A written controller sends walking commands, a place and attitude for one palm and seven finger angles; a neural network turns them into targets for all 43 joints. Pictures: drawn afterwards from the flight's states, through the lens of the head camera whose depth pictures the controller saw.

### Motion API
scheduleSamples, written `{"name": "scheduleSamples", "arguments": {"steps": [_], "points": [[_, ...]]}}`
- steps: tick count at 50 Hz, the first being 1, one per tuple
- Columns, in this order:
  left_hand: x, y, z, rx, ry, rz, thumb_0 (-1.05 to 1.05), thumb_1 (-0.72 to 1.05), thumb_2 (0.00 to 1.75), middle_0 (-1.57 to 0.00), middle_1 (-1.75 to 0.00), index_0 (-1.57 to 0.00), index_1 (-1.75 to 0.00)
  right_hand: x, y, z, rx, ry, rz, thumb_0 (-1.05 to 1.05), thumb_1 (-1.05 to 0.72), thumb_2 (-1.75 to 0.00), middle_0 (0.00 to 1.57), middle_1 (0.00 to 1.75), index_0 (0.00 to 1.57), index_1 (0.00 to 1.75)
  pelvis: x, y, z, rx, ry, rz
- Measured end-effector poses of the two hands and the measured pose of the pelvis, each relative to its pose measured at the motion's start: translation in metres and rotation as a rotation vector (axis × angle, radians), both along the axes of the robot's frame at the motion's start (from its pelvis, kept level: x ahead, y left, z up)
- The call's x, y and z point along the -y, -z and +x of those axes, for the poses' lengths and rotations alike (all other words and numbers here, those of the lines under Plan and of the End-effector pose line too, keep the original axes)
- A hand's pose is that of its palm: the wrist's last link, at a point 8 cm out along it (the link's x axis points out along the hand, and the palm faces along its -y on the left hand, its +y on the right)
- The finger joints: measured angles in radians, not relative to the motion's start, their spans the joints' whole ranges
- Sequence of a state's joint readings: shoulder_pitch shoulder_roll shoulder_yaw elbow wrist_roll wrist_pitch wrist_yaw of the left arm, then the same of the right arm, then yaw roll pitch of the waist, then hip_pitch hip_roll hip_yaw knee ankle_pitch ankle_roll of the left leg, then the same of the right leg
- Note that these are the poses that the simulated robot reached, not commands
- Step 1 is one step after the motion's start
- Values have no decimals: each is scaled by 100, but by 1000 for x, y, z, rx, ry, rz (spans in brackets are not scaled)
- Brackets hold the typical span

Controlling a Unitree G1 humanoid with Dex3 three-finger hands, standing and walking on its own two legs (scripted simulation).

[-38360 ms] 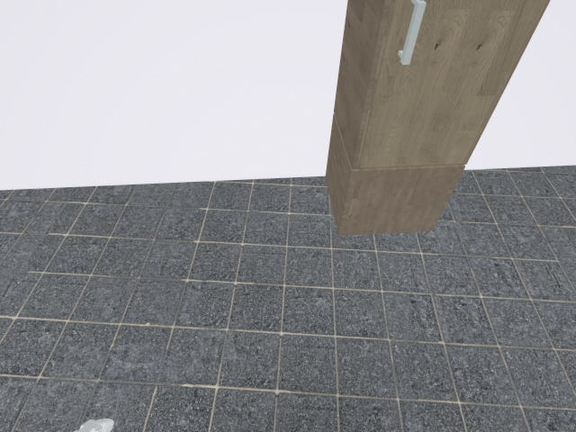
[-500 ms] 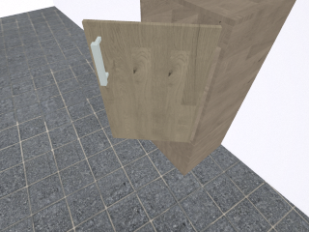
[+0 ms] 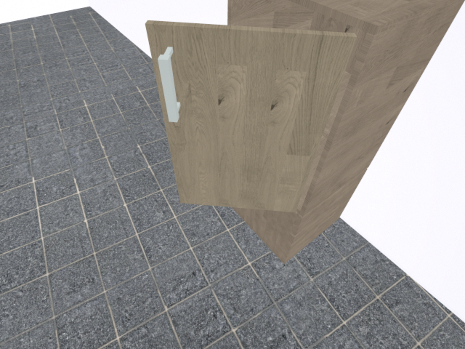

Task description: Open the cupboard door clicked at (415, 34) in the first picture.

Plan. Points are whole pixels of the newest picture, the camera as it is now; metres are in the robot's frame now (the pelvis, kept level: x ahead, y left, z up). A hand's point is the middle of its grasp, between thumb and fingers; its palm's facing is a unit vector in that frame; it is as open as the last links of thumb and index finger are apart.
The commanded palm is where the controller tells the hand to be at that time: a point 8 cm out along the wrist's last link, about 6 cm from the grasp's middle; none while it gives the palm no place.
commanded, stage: look again from close up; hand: left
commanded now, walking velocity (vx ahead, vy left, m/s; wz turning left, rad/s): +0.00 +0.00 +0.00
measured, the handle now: (171, 86) +0.59 +0.18 +0.14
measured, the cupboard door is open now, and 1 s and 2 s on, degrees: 47 47 47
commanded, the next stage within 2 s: shuffle to correct the standing spot in 0.28 s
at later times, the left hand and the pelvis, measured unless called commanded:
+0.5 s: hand out of the picture -0.05 +0.25 -0.16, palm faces -0.01 -0.96 -0.28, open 7.4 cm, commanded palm none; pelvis -0.06 +0.03 +0.01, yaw +0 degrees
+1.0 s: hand out of the picture -0.07 +0.15 -0.17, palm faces +0.01 -0.99 -0.14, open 7.4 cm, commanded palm none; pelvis -0.03 +0.00 +0.00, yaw -4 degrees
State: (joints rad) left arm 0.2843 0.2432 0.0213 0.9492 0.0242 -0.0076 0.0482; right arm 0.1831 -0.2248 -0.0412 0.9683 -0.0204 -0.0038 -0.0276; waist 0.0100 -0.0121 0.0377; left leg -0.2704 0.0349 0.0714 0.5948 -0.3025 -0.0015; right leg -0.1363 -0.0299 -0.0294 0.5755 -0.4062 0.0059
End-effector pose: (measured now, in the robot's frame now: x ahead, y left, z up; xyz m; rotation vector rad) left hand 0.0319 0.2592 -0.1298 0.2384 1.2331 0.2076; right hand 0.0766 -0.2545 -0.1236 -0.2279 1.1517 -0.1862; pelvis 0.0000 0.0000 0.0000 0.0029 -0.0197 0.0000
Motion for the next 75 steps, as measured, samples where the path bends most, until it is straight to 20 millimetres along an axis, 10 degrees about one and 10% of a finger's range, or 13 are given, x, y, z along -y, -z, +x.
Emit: {"name": "scheduleSamples", "arguments": {"steps": [10, 21, 37, 47, 53, 62, 68, 75], "points": [[-41, -12, 0, 87, 43, 21, 0, 90, 90, -20, -30, -20, -30, -12, -24, 4, 114, -55, -31, 1, -91, -90, 20, 30, 20, 30, -22, -4, -31, 26, 6, -13], [-49, -9, -54, -11, 35, 5, 0, 90, 90, -20, -30, -20, -30, -18, -18, -56, 4, -32, -24, 1, -90, -90, 20, 30, 20, 30, -33, -10, -54, 20, 2, -11], [30, 11, -168, -298, -80, -156, 0, 90, 90, -20, -30, -20, -30, -51, 14, -156, -259, 93, 91, 1, -91, -90, 20, 30, 20, 30, -21, -4, -52, 26, 15, -14], [54, 16, -136, -306, -49, -182, 0, 90, 90, -20, -30, -20, -30, -59, 23, -157, -242, 173, 137, 1, -91, -90, 20, 30, 20, 30, -10, 0, -33, 13, 63, 4], [61, 11, -78, -127, -63, -131, 0, 91, 90, -20, -30, -20, -30, -43, 26, -141, -282, 153, 159, 1, -91, -90, 20, 30, 20, 30, 9, -1, -18, 1, 43, -2], [74, 6, -46, -145, -64, -175, 0, 90, 90, -20, -30, -20, -30, -17, 4, -46, -150, 104, 85, 2, -94, -90, 20, 30, 20, 30, 6, -12, 21, -9, 26, -20], [64, 28, -32, -233, -68, -210, 0, 90, 90, -20, -30, -20, -30, -31, 4, 17, -57, 63, 35, 1, -92, -90, 19, 30, 19, 30, -9, 2, 50, 7, 48, -36], [41, 23, 3, -223, -13, -154, 0, 91, 90, -20, -30, -20, -30, -42, 1, 37, -21, 78, 42, 0, -94, -90, 20, 30, 20, 30, -11, -3, 45, 0, 80, -17]]}}
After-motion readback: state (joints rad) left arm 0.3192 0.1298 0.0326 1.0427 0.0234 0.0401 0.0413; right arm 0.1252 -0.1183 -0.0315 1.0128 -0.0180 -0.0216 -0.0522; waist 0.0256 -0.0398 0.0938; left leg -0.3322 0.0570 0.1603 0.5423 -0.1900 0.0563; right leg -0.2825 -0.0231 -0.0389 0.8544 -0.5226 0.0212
